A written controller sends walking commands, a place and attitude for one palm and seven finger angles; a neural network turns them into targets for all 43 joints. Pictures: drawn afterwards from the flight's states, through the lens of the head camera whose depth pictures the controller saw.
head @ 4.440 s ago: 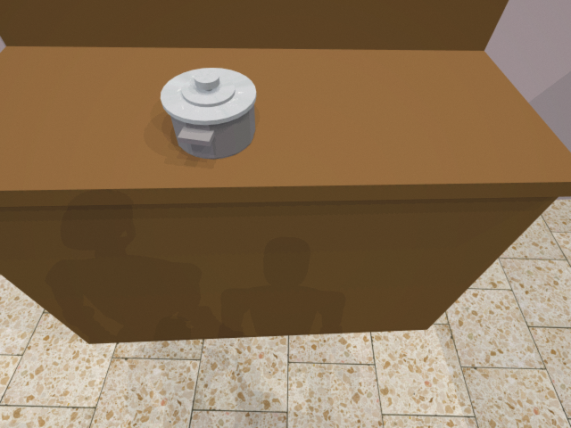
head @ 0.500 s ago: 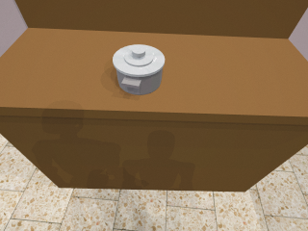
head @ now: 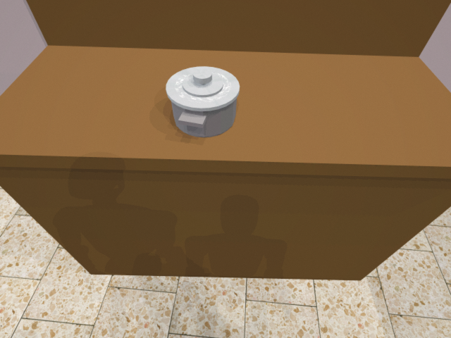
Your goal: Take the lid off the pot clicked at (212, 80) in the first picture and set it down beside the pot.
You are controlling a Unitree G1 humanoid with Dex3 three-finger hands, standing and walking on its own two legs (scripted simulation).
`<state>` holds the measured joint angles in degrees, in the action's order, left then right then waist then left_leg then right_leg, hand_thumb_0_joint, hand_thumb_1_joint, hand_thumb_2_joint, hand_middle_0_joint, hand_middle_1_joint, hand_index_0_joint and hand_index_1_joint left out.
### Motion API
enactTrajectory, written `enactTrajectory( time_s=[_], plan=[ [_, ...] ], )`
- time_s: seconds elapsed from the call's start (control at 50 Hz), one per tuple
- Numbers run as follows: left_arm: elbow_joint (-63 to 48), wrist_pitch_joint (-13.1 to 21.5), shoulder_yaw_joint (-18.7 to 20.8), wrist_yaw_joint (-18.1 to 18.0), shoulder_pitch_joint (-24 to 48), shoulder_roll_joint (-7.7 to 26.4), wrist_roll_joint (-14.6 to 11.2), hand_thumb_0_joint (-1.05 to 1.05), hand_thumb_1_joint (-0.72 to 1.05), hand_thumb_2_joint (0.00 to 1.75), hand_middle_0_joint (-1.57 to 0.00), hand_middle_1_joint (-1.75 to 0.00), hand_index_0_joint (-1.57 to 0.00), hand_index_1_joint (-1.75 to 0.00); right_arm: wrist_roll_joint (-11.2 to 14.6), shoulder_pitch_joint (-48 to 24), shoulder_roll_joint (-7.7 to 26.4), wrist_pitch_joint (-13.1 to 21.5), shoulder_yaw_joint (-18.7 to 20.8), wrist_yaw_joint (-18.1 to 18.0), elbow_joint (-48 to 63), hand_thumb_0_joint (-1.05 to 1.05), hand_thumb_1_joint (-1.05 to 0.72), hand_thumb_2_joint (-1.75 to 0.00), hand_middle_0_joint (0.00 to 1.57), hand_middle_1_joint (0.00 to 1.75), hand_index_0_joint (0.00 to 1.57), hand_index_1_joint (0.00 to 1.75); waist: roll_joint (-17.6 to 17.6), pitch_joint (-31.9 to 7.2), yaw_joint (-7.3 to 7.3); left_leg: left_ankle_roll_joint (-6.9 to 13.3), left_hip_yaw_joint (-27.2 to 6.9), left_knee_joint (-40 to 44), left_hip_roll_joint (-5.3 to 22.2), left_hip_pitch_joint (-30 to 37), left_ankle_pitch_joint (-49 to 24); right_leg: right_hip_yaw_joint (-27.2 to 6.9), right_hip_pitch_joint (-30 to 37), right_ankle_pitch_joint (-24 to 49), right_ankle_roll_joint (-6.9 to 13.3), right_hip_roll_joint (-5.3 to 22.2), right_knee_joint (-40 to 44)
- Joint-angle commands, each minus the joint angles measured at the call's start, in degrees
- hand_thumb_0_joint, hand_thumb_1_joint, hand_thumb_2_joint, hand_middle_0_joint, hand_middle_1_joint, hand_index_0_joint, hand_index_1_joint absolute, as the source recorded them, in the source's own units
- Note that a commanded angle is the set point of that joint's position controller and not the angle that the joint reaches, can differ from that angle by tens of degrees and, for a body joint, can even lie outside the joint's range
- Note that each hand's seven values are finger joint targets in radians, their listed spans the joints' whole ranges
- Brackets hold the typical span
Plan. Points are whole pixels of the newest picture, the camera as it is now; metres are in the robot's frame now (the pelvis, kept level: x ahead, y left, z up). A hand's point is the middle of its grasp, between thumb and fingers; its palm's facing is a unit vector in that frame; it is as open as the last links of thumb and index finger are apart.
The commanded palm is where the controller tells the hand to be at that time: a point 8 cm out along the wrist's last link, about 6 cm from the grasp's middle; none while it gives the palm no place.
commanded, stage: look again from close up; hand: left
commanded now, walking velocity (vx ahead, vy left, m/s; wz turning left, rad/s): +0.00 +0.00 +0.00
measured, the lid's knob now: (202, 76) +0.59 +0.09 +0.16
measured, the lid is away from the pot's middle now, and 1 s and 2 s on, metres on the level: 0.00 0.00 0.00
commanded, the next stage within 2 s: shuffle to correct the standing spot in 1.18 s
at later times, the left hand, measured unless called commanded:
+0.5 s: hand out of the picture +0.02 +0.15 -0.18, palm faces +0.02 -0.98 -0.18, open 7.4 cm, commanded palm none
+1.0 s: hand out of the picture +0.05 +0.14 -0.17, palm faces +0.03 -0.98 -0.19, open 7.4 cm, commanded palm none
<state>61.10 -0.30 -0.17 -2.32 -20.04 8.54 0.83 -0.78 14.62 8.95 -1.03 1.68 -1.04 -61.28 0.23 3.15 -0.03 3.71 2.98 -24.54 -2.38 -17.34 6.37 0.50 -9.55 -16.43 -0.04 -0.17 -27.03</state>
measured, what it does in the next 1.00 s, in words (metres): stands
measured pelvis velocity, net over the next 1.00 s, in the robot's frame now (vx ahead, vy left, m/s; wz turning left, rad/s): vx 0.04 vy -0.03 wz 0.00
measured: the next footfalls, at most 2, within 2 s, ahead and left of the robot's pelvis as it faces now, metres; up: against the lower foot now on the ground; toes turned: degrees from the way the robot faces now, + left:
right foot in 1.90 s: +0.20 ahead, -0.22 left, +0.00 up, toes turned -2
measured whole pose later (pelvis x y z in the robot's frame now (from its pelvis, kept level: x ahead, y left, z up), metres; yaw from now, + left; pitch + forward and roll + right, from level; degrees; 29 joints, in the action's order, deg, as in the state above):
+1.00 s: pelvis +0.04 -0.03 +0.00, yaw +0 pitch -1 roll +0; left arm 60.7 0.5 0.5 -2.5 -16.1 8.2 0.4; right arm -0.7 13.0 8.9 0.4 1.2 -1.8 -63.1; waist -0.5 4.2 0.2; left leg 1.7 2.4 -26.1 -1.3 -14.5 10.9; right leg 0.6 -5.2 -19.2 1.8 -1.4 -25.2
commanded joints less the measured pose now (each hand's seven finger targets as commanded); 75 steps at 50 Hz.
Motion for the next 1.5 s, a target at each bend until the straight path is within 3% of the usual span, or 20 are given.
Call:
enactTrajectory(
  time_s=[0.0,0.06,0.18,0.42,0.52,0.58,0.72,0.74,0.86,1.24,1.28,1.38,1.46,1.48],
  plan=[
    [-1.2,1.0,1.3,-0.2,-4.0,5.3,0.1,0.00,0.90,0.90,-0.20,-0.30,-0.20,-0.30,0.1,2.6,5.1,0.9,0.7,-0.2,2.3,0.00,-0.90,-0.90,0.20,0.30,0.20,0.30,0.0,2.5,0.12,-1.8,-10.1,6.4,7.1,4.2,13.2,-6.1,-8.6,-5.1,2.8,5.0,7.7],
    [-1.2,0.9,1.4,-0.1,-4.1,5.2,0.1,0.00,0.90,0.90,-0.20,-0.30,-0.20,-0.30,0.1,2.9,4.9,0.8,0.8,-0.3,2.1,0.00,-0.90,-0.90,0.20,0.30,0.20,0.30,-0.2,3.2,0.11,-1.9,-9.9,6.0,6.9,3.9,13.7,-6.2,-9.4,-6.7,2.9,5.1,8.2],
    [-1.2,1.1,1.5,-0.1,-4.2,4.6,0.1,0.00,0.90,0.90,-0.20,-0.30,-0.20,-0.30,0.1,3.5,4.6,1.3,0.7,-0.4,1.6,0.00,-0.90,-0.90,0.20,0.30,0.20,0.30,1.6,1.8,-0.05,-1.5,-10.7,6.6,7.8,4.2,11.4,-5.1,-7.2,-2.3,2.8,4.4,6.2],
    [-1.4,1.7,1.7,-0.3,-2.4,4.4,-0.2,0.00,0.90,0.90,-0.20,-0.30,-0.20,-0.30,0.2,4.3,3.9,1.9,0.4,-0.6,0.6,0.00,-0.90,-0.90,0.20,0.30,0.20,0.30,-0.7,0.3,0.28,-1.8,-8.2,2.4,7.3,6.5,0.6,-6.2,-4.6,5.4,3.1,5.7,6.6],
    [-1.5,1.5,1.8,-0.3,-2.0,4.4,-0.1,0.00,0.90,0.90,-0.20,-0.30,-0.20,-0.30,0.1,3.7,4.2,1.9,0.4,-0.7,0.6,0.00,-0.90,-0.90,0.20,0.30,0.20,0.30,1.2,1.3,0.15,-1.6,-8.8,3.2,7.6,6.1,1.7,-5.6,-4.7,4.1,2.9,5.3,6.5],
    [-1.7,1.4,1.9,-0.3,-1.5,4.4,-0.2,0.00,0.90,0.90,-0.20,-0.30,-0.20,-0.30,0.1,3.4,4.3,1.9,0.4,-0.7,0.7,0.00,-0.90,-0.90,0.20,0.30,0.20,0.30,0.1,1.2,0.08,-1.6,-8.8,2.9,7.6,5.9,1.3,-5.6,-4.0,4.6,2.9,5.3,6.6],
    [-1.7,1.7,2.0,-0.4,-1.3,4.8,-0.3,0.00,0.90,0.90,-0.20,-0.30,-0.20,-0.30,0.2,3.2,4.6,2.3,0.3,-0.8,0.3,0.00,-0.90,-0.90,0.20,0.30,0.20,0.30,-0.3,-1.8,0.03,-1.5,-7.9,1.0,7.9,8.7,-6.2,-5.6,-1.5,11.3,2.7,6.1,5.9],
    [-1.9,1.7,2.0,-0.4,-1.1,5.0,-0.3,0.00,0.90,0.90,-0.20,-0.30,-0.20,-0.30,0.3,2.8,4.5,2.3,0.3,-0.8,0.4,0.00,-0.90,-0.90,0.20,0.30,0.20,0.30,-1.3,-1.0,-0.14,-1.6,-8.0,1.1,7.8,8.2,-5.8,-5.5,-1.4,11.3,2.6,5.9,6.2],
    [-1.7,1.5,1.9,-0.4,-0.9,5.0,-0.3,0.00,0.90,0.90,-0.20,-0.30,-0.20,-0.30,0.2,1.7,4.9,2.1,0.1,-0.9,0.2,0.00,-0.90,-0.90,0.20,0.30,0.20,0.30,0.2,0.8,-0.12,-1.7,-7.9,1.7,7.8,8.1,-3.9,-5.7,-2.3,9.5,2.7,6.2,7.0],
    [-1.5,1.8,2.1,-0.4,-1.1,5.5,-0.4,0.00,0.90,0.90,-0.20,-0.30,-0.20,-0.30,0.3,1.3,5.3,2.3,0.1,-1.1,-0.5,0.00,-0.90,-0.90,0.20,0.30,0.20,0.30,-1.0,-0.9,-0.26,-1.8,-7.5,0.7,8.1,9.7,-9.2,-5.5,0.3,15.7,2.4,6.4,7.0],
    [-1.1,1.7,2.1,-0.3,-1.3,5.0,-0.4,0.00,0.90,0.90,-0.20,-0.30,-0.20,-0.30,0.1,1.6,5.3,2.3,0.0,-1.1,-0.8,0.00,-0.90,-0.90,0.20,0.30,0.20,0.30,-0.5,-0.5,-0.01,-1.8,-7.6,1.1,8.0,9.8,-6.0,-5.3,-0.3,11.6,2.5,6.2,7.5],
    [-1.4,1.0,2.9,0.7,-1.2,5.6,0.0,0.00,0.90,0.90,-0.20,-0.30,-0.20,-0.30,-0.4,1.4,5.2,1.9,0.5,-0.7,-0.1,0.00,-0.90,-0.90,0.20,0.30,0.20,0.30,-2.0,5.1,0.08,-1.8,-6.9,0.3,6.6,3.4,14.1,-6.6,-3.9,-9.5,4.4,5.8,9.9],
    [-1.8,1.1,3.6,1.1,-1.4,6.0,-0.1,0.00,0.90,0.90,-0.20,-0.30,-0.20,-0.30,-0.5,2.4,4.5,2.3,0.7,-0.6,0.7,0.00,-0.90,-0.90,0.20,0.30,0.20,0.30,-3.0,6.6,0.48,-2.1,-4.3,-4.5,5.2,1.0,14.2,-8.5,-4.2,-11.0,6.7,7.3,9.6],
    [-1.8,1.3,3.8,1.2,-1.6,6.1,0.0,0.00,0.90,0.90,-0.20,-0.30,-0.20,-0.30,-0.4,2.9,4.1,2.6,0.8,-0.5,0.8,0.00,-0.90,-0.90,0.20,0.30,0.20,0.30,-3.5,5.9,0.57,-2.0,-3.8,-5.5,5.1,1.1,12.4,-8.5,-3.4,-8.5,7.0,7.4,8.6]
  ],
)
